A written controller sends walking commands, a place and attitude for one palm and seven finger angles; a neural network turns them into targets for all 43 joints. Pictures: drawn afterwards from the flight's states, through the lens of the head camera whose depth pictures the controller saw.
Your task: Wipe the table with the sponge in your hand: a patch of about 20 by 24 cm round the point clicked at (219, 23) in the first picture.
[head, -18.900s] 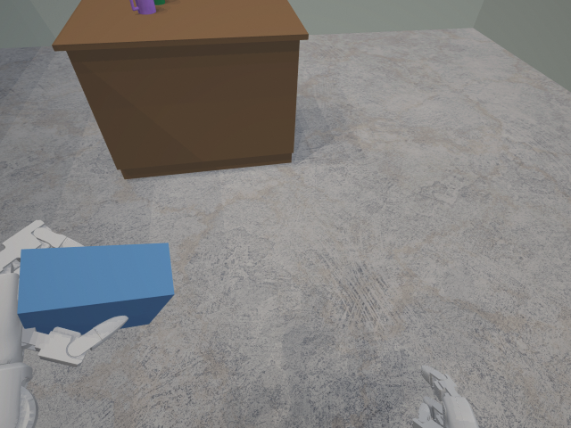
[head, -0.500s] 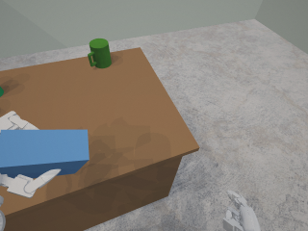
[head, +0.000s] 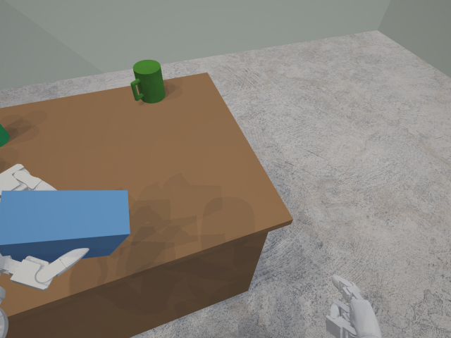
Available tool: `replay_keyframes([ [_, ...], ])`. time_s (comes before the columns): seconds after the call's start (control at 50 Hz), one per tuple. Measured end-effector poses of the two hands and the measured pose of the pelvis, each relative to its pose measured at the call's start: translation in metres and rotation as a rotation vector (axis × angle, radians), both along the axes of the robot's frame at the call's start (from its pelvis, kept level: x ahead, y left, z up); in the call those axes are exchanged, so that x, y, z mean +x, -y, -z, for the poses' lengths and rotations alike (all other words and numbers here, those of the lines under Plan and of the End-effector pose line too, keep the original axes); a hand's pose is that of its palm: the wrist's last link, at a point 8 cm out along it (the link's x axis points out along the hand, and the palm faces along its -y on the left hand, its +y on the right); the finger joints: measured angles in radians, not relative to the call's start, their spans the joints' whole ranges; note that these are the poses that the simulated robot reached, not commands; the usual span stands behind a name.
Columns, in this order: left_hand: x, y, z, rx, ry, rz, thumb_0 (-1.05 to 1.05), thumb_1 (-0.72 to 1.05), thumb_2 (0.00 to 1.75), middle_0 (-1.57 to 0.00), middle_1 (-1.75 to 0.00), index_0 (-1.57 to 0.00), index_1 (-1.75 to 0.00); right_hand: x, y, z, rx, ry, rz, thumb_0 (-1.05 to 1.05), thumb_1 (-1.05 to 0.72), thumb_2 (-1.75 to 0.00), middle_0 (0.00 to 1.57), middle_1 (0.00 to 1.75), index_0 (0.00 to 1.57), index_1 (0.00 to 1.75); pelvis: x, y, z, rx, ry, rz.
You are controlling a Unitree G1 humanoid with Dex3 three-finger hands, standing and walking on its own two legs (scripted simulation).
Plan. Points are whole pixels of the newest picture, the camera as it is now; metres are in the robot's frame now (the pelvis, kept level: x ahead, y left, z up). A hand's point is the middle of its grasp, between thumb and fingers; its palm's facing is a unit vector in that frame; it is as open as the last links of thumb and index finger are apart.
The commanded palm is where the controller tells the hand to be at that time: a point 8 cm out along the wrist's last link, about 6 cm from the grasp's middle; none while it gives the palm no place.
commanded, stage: shuffle to correct the standing spot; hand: left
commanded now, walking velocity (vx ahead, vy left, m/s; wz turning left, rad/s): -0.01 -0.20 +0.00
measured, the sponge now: (85, 228) +0.23 +0.20 +0.14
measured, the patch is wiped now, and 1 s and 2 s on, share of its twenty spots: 0.00 0.00 0.00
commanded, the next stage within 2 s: come to a stop and stand still in 0.20 s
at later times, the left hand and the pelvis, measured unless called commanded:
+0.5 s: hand (9, 207) +0.24 +0.29 +0.18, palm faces +0.40 -0.82 -0.41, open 9.5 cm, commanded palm +0.16 +0.29 +0.18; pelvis -0.01 +0.01 +0.00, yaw -2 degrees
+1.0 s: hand (1, 229) +0.21 +0.29 +0.16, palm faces +0.36 -0.87 -0.33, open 9.5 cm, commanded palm +0.15 +0.33 +0.18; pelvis -0.02 +0.05 +0.01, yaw -2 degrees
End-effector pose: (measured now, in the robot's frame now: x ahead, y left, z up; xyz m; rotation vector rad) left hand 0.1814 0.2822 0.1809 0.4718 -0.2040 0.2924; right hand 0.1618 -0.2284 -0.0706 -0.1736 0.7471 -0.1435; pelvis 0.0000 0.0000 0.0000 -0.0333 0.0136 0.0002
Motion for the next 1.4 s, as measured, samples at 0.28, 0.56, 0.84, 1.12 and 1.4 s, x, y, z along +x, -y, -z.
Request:
replay_keyframes([
  [0.28,-0.002,0.002,0.001,-0.003,-0.001,0.014,0.0,-0.46,1.05,-0.79,-1.37,-0.8,-1.37,-0.007,0.005,0.001,-0.01,-0.012,0.015,0.01,-0.91,-0.9,0.2,0.3,0.2,0.3,-0.002,0.0,0.001,0.001,-0.001,-0.004],
  [0.56,0.011,-0.024,0.003,-0.002,0.108,0.055,0.0,-0.46,1.05,-0.79,-1.37,-0.8,-1.37,-0.028,-0.008,-0.012,-0.056,0.05,-0.028,0.01,-0.91,-0.9,0.2,0.3,0.2,0.3,-0.016,-0.022,0.0,0.041,0.03,0.055],
  [0.84,-0.012,-0.049,-0.005,-0.007,0.142,-0.001,0.0,-0.46,1.05,-0.79,-1.37,-0.8,-1.37,-0.034,-0.046,-0.012,-0.031,0.046,-0.043,0.01,-0.91,-0.9,0.2,0.3,0.2,0.3,-0.019,-0.042,-0.006,0.012,0.025,0.04],
  [1.12,-0.002,-0.054,0.001,-0.028,0.108,0.026,0.0,-0.46,1.05,-0.79,-1.37,-0.8,-1.37,-0.012,-0.064,-0.023,-0.042,0.086,-0.063,0.01,-0.91,-0.9,0.2,0.3,0.2,0.3,-0.014,-0.055,-0.009,0.006,0.029,0.034],
  [1.4,0.002,-0.058,0.003,-0.03,0.081,0.015,0.0,-0.46,1.05,-0.79,-1.37,-0.8,-1.37,-0.008,-0.062,-0.02,-0.051,0.053,-0.055,0.01,-0.91,-0.9,0.2,0.3,0.2,0.3,-0.007,-0.059,-0.01,0.005,0.022,0.031],
])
